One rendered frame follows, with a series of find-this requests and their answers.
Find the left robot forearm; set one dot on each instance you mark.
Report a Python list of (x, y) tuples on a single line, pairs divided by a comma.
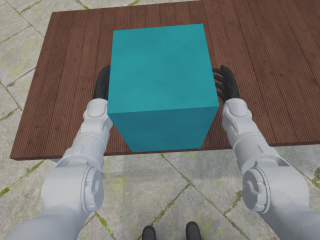
[(91, 141)]

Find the robot right foot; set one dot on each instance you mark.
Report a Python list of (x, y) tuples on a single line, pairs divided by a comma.
[(192, 231)]

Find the table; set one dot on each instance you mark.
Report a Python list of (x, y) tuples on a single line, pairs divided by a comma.
[(272, 48)]

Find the carton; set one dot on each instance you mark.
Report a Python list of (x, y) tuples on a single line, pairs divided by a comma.
[(162, 94)]

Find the robot left foot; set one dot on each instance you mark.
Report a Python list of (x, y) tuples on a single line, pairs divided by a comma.
[(148, 233)]

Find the right robot hand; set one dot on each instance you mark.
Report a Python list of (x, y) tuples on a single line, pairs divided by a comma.
[(229, 86)]

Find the left robot upper arm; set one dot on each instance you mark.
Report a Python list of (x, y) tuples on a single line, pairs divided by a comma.
[(69, 195)]

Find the left robot hand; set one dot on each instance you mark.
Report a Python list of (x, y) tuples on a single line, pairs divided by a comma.
[(101, 90)]

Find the right robot forearm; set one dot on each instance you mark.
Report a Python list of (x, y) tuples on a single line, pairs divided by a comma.
[(246, 140)]

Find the robot foot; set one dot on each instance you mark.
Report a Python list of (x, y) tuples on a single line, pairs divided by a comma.
[(148, 233), (192, 231)]

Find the right robot upper arm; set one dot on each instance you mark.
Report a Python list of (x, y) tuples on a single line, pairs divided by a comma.
[(279, 194)]

